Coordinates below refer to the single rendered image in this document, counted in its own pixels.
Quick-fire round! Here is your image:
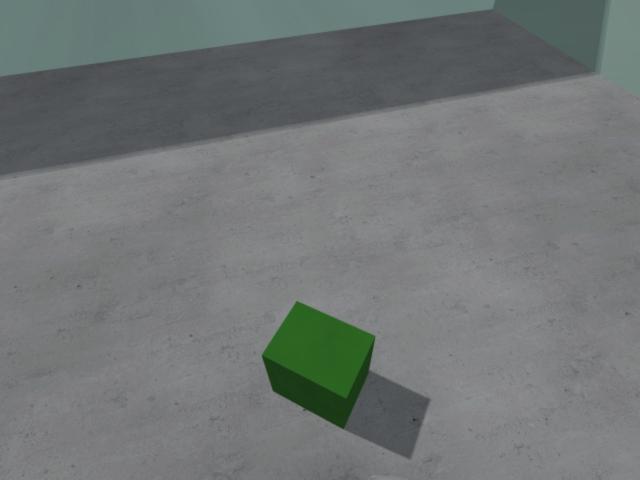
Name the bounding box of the carton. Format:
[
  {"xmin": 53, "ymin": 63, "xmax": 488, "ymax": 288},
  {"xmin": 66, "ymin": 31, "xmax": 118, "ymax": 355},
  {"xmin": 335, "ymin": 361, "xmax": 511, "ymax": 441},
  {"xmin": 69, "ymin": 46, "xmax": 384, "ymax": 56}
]
[{"xmin": 262, "ymin": 301, "xmax": 375, "ymax": 429}]

